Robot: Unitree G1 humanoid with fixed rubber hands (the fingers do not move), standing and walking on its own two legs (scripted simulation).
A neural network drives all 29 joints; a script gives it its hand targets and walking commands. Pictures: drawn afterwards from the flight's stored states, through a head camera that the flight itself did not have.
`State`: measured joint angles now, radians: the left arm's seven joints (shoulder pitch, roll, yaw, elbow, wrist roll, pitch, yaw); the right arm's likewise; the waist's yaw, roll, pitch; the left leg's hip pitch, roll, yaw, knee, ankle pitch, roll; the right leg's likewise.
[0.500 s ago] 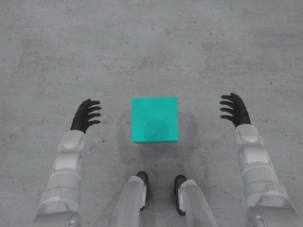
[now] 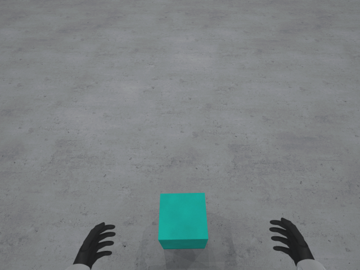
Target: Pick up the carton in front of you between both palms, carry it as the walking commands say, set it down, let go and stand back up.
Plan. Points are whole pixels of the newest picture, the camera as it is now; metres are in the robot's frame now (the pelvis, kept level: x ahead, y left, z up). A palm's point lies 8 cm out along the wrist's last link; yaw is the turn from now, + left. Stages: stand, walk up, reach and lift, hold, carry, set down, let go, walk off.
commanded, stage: let go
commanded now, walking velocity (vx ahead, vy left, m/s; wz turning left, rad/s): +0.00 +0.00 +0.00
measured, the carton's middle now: (183, 222) +0.39 +0.04 -0.65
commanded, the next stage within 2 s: stand in 0.46 s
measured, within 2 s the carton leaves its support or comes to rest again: neither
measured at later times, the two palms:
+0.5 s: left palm (81, 263) +0.15 +0.24 -0.07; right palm out of the picture +0.14 -0.24 -0.07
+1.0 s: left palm out of the picture +0.11 +0.26 -0.13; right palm out of the picture +0.10 -0.25 -0.12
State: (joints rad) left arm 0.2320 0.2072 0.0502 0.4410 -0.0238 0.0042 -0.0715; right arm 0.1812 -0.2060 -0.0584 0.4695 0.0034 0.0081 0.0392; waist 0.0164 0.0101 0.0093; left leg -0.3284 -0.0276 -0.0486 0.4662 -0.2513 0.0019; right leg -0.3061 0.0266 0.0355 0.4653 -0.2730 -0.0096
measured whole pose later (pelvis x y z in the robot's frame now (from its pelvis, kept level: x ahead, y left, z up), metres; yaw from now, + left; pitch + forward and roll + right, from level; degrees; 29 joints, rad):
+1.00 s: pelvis +0.04 +0.00 -0.01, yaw +0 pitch +3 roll +0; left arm 0.35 0.26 0.00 0.77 0.02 -0.03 0.03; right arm 0.35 -0.25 0.00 0.81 -0.02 -0.03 -0.02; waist 0.00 -0.01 -0.09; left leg -0.25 -0.04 -0.04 0.60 -0.40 0.02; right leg -0.22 0.02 0.04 0.59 -0.42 -0.01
